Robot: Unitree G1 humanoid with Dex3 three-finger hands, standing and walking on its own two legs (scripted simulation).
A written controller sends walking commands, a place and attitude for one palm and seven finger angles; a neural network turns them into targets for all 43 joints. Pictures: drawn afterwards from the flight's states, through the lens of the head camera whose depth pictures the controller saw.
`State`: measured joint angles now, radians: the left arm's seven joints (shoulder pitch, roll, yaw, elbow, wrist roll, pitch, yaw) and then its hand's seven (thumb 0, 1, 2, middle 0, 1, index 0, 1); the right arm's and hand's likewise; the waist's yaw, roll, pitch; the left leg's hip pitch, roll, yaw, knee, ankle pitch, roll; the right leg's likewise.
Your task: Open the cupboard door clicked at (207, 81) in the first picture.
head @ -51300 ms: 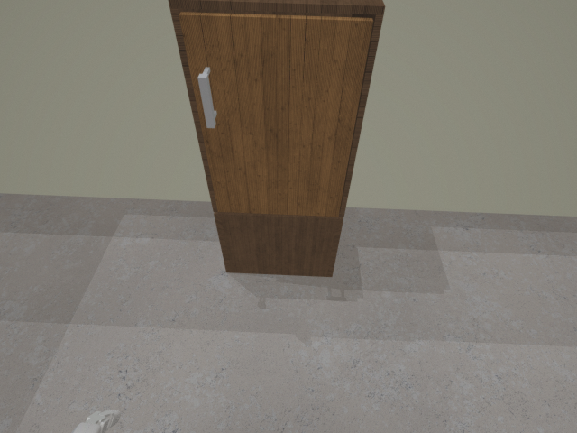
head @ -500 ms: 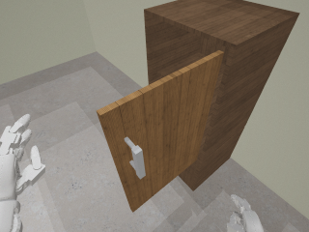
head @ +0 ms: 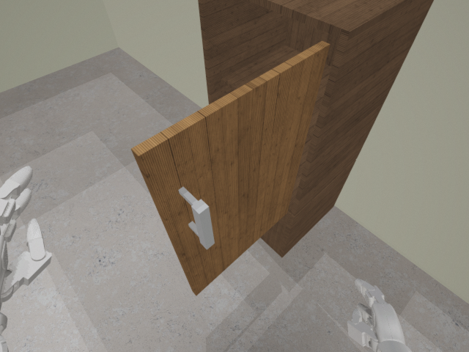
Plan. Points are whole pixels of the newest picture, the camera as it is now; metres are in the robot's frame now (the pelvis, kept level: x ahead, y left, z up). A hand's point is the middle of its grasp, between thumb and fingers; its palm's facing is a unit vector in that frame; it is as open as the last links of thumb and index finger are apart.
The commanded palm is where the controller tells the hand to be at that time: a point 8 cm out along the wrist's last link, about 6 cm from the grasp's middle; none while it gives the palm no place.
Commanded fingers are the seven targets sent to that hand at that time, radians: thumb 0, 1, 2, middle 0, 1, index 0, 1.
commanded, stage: step back with the hand held close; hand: left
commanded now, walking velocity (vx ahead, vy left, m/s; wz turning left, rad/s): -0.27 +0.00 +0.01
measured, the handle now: (196, 219) +0.32 +0.09 +0.05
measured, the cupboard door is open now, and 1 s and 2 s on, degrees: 90 90 90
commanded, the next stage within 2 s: stop stepping back and stand still in 0.80 s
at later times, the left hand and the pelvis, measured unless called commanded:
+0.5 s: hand out of the picture +0.11 +0.28 +0.14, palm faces +0.41 -0.80 -0.44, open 7.4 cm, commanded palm +0.04 +0.32 +0.17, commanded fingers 0.00 0.90 0.90 -0.20 -0.30 -0.20 -0.30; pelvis -0.09 +0.02 -0.03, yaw +1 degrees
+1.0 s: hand out of the picture +0.03 +0.25 +0.16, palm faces +0.30 -0.80 -0.52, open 7.4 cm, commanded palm -0.02 +0.30 +0.17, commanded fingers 0.00 0.90 0.90 -0.20 -0.30 -0.20 -0.30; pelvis -0.18 +0.01 -0.01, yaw -3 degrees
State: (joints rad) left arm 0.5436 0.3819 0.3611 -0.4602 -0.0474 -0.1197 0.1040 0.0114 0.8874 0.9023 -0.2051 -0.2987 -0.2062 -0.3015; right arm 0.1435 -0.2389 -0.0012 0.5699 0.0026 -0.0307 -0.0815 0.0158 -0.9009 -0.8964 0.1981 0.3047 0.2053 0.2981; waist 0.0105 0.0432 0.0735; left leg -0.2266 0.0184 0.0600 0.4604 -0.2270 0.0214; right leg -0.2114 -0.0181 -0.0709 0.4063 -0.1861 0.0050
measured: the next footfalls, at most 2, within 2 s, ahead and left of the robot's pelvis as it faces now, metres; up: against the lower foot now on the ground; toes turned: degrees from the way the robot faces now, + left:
right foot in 0.82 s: -0.18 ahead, -0.09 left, +0.00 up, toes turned -2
left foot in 1.00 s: -0.08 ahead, +0.09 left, +0.00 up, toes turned +0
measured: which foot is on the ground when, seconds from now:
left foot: down 0.00-0.82, up 0.84-0.98, down 1.00-1.00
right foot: down 0.00-0.50, up 0.52-0.80, down 0.82-1.00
